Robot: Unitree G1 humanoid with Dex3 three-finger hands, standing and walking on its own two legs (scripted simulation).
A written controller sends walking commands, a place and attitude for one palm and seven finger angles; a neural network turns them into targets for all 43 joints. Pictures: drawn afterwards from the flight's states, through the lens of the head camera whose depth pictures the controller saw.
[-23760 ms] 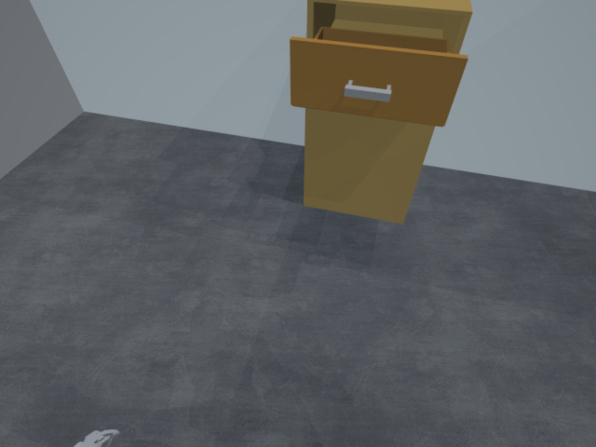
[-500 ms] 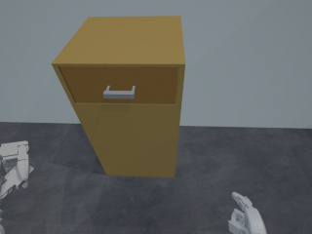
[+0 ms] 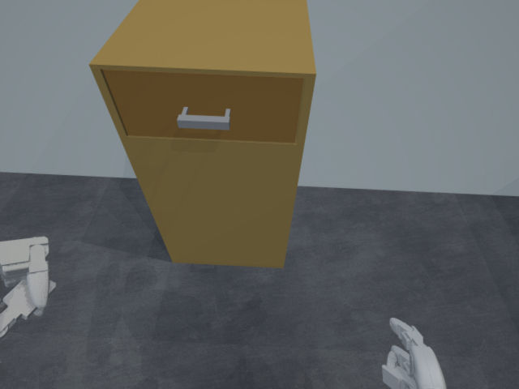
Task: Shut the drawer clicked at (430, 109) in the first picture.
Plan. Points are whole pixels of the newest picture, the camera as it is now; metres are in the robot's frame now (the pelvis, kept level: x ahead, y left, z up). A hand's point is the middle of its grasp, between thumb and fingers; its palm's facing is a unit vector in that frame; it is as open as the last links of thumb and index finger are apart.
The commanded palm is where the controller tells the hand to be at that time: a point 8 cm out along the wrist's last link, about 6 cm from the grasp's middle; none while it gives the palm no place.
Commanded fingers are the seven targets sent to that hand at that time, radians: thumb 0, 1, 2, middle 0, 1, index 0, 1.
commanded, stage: step back with the hand held close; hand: left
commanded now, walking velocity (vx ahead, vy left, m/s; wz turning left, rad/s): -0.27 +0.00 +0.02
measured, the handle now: (205, 117) +0.66 +0.17 +0.03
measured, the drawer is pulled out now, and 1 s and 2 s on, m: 0.00 0.00 0.00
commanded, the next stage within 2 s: stop stepping back and stand still in 0.66 s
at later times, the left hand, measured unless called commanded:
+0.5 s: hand (57, 347) +0.14 +0.20 +0.16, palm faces +0.18 -0.82 -0.54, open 3.3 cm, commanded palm +0.06 +0.26 +0.19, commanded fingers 0.00 0.90 0.90 -1.40 -1.60 -1.40 -1.60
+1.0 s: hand out of the picture -0.02 +0.21 +0.17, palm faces +0.29 -0.82 -0.50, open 3.3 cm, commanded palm -0.07 +0.25 +0.19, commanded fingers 0.00 0.90 0.90 -1.40 -1.60 -1.40 -1.60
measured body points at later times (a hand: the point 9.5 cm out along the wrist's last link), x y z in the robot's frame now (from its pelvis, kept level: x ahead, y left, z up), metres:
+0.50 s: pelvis -0.08 -0.01 +0.00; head -0.01 -0.01 +0.44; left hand +0.12 +0.24 +0.19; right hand +0.13 -0.23 -0.08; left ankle +0.05 +0.07 -0.73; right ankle -0.15 -0.12 -0.73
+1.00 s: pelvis -0.22 -0.02 +0.01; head -0.21 -0.01 +0.46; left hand -0.05 +0.25 +0.20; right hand -0.07 -0.26 -0.07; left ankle -0.15 +0.08 -0.70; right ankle -0.19 -0.13 -0.73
